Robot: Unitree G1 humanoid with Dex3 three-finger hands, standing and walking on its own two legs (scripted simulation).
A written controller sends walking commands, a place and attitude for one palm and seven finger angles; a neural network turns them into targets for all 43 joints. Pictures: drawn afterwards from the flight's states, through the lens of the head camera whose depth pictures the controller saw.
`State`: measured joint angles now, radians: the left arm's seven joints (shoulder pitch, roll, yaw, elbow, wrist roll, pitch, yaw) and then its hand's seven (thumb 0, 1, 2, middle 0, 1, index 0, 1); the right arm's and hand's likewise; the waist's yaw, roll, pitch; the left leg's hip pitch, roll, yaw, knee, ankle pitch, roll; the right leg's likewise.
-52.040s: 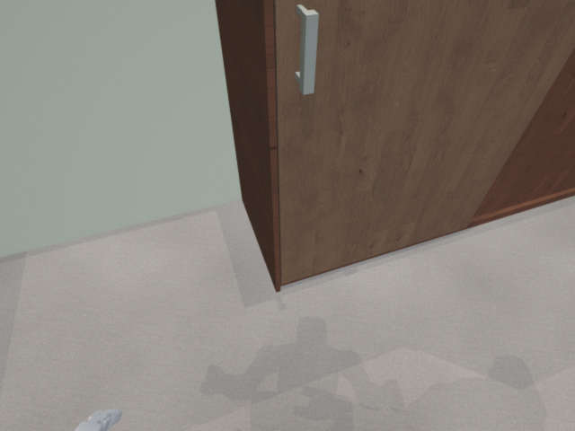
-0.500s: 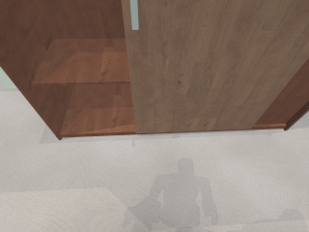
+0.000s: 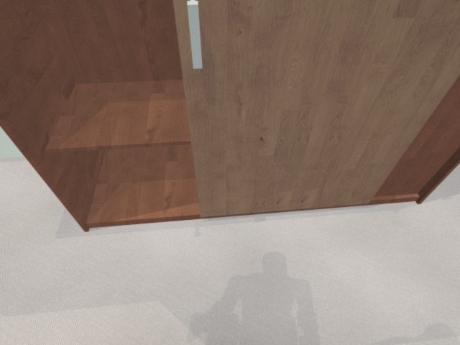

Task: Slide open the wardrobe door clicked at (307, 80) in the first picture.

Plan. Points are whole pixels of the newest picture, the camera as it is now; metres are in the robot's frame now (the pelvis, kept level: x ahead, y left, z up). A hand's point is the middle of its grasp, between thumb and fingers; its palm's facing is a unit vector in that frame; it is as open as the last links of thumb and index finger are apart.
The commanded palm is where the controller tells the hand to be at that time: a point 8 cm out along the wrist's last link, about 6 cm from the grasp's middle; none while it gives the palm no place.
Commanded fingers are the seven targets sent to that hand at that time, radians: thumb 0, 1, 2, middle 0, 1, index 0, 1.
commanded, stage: let the arm hang, fingers relaxed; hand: left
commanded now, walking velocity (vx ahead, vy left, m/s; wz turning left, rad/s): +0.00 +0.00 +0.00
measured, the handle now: (195, 33) +0.76 +0.12 +0.18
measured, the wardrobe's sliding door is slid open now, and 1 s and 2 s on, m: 0.55 0.55 0.55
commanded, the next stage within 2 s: look to check the result in 0.12 s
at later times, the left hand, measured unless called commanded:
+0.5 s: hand out of the picture -0.01 +0.18 -0.18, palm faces -0.02 -0.98 -0.18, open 7.4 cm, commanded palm none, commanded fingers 0.00 0.90 0.90 -0.20 -0.30 -0.20 -0.30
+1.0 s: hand out of the picture +0.00 +0.19 -0.18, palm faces -0.03 -0.98 -0.20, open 7.4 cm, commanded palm none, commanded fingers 0.00 0.90 0.90 -0.20 -0.30 -0.20 -0.30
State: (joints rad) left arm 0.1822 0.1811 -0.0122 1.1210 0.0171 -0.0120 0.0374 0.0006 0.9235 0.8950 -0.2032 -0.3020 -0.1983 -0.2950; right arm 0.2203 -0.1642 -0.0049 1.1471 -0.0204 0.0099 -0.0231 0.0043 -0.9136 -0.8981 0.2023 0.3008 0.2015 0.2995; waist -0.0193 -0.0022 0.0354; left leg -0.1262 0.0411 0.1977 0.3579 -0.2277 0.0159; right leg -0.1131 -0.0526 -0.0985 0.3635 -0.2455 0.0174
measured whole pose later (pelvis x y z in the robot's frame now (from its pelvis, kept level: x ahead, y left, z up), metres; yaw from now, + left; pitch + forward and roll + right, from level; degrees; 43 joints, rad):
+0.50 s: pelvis +0.00 +0.01 +0.00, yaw +0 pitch +0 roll +0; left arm 0.25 0.15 -0.02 1.16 0.02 -0.01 0.04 0.00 0.91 0.90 -0.20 -0.30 -0.20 -0.29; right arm 0.23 -0.15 -0.01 1.16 -0.02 0.00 -0.03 0.00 -0.91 -0.90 0.20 0.30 0.20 0.30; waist -0.01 -0.01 0.06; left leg -0.12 0.03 0.21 0.35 -0.23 0.03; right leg -0.11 -0.07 -0.09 0.36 -0.24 0.03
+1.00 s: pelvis -0.01 +0.02 +0.00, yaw +0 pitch -1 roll +0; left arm 0.23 0.16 -0.01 1.15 0.02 -0.01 0.04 0.00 0.91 0.90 -0.20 -0.30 -0.20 -0.29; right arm 0.24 -0.15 -0.01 1.16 -0.02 0.00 -0.03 0.00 -0.91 -0.90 0.20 0.30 0.20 0.30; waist -0.02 -0.01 0.06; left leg -0.12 0.02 0.21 0.35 -0.22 0.04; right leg -0.12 -0.07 -0.08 0.36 -0.22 0.04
